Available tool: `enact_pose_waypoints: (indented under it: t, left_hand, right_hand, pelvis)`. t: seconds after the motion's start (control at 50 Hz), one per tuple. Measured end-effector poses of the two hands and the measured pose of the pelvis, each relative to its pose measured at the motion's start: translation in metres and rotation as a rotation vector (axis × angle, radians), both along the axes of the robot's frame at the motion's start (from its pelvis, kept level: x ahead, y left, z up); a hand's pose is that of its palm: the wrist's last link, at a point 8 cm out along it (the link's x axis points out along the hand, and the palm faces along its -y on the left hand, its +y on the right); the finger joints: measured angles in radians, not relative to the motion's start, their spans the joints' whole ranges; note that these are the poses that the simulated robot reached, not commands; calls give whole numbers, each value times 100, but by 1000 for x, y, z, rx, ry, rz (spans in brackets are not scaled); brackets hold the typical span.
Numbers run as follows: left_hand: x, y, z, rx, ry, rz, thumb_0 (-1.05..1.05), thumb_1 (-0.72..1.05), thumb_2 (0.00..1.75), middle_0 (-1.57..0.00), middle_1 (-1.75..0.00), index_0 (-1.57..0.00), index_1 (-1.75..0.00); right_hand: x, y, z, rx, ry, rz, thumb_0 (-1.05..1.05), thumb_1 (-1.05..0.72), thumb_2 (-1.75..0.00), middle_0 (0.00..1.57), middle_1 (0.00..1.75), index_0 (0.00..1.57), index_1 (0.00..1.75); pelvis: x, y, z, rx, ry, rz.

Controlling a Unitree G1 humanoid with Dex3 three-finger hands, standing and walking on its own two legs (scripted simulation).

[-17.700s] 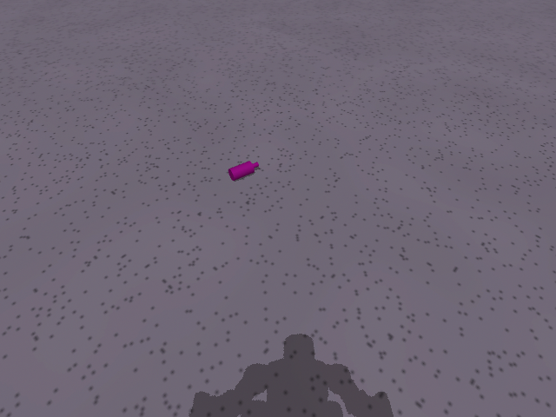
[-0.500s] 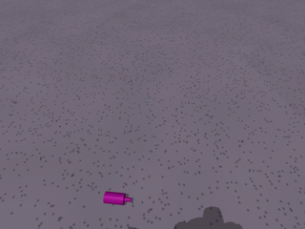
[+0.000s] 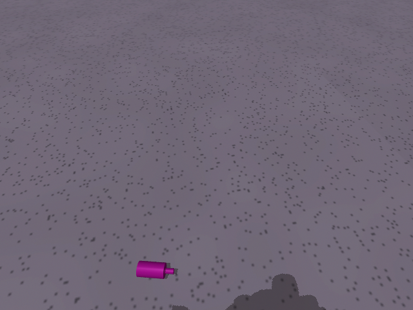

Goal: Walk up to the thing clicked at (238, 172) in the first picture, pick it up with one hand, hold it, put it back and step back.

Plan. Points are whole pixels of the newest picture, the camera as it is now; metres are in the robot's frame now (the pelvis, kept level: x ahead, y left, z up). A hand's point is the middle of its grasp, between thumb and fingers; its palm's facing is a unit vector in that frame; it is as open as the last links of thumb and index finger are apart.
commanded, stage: walk up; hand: left
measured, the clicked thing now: (156, 269) +0.44 +0.25 -0.75
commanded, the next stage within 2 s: stand in 0.02 s
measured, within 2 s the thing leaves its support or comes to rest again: neither
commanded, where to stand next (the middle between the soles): +0.02 +0.00 m, yaw +0 degrees
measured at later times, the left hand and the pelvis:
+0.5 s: hand out of the picture +0.07 +0.25 -0.16, palm faces -0.02 -0.94 -0.34, open 7.4 cm; pelvis +0.00 +0.00 +0.00, yaw +1 degrees
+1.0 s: hand out of the picture +0.06 +0.26 -0.16, palm faces -0.01 -0.94 -0.34, open 7.4 cm; pelvis +0.00 +0.00 +0.00, yaw +1 degrees
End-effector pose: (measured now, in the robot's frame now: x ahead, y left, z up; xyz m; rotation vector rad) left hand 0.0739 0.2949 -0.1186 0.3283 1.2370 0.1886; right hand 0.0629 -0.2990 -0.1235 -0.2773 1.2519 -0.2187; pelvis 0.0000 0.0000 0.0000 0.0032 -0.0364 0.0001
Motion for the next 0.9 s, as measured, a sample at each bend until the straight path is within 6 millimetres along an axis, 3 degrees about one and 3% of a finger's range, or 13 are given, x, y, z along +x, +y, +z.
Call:
enact_pose_waypoints:
  t: [0.18,0.34,0.6,0.9]
  left_hand:
    - [9,1,1,-1,-26,0,0,90,90,-20,-30,-20,-30]
    - [2,1,0,-8,-15,9,0,90,90,-20,-30,-20,-30]
    - [-17,2,-2,-8,17,28,0,90,90,-20,-30,-20,-30]
    - [-19,4,-1,-6,7,28,0,90,90,-20,-30,-20,-30]
  right_hand:
    - [14,0,5,-12,-30,21,1,-91,-89,20,30,20,29]
    - [20,0,9,-18,-41,39,1,-91,-89,20,30,20,30]
    - [18,0,8,-16,-30,47,1,-91,-89,20,30,20,30]
    - [11,3,7,-13,-19,48,1,-91,-89,20,30,20,30]
  pelvis:
    - [2,-1,1,-2,1,8]
    - [1,-2,2,-4,1,11]
    - [0,-2,2,-5,0,15]
    - [-2,0,2,-5,0,21]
